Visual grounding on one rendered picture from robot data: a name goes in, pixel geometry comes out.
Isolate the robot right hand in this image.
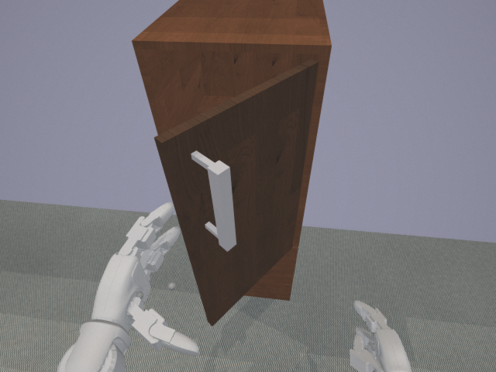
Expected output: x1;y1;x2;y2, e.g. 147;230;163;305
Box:
350;300;412;372

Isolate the robot left hand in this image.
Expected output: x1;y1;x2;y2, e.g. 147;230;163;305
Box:
91;202;199;356

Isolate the cupboard door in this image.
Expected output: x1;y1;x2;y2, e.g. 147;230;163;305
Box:
154;60;319;326

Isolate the handle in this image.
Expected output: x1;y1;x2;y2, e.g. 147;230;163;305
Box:
191;150;236;252

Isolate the robot left forearm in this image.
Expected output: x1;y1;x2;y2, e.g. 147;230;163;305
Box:
57;320;131;372

